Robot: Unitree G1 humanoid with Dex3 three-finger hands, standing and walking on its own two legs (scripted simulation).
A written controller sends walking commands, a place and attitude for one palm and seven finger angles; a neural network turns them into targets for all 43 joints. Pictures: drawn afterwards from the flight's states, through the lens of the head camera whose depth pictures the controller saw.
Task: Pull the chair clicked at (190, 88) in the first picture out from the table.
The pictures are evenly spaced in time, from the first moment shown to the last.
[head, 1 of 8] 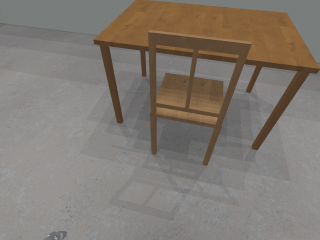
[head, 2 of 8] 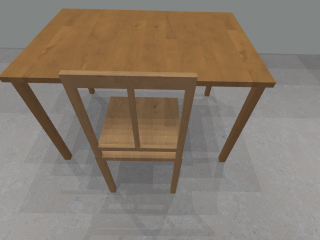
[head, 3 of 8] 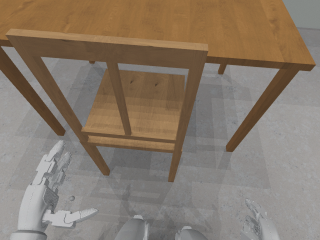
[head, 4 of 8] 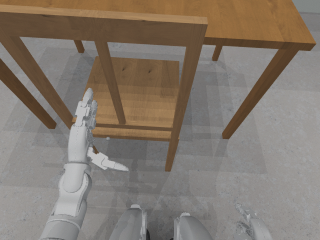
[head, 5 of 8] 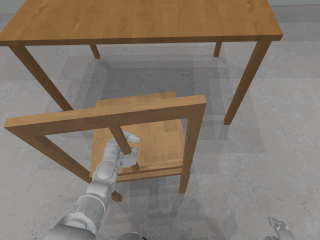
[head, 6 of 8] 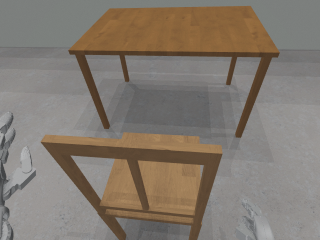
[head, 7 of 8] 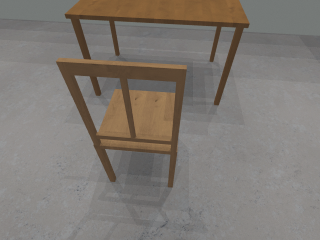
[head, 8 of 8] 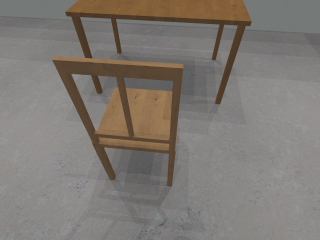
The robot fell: no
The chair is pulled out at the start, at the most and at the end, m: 0.00 0.58 0.58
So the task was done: yes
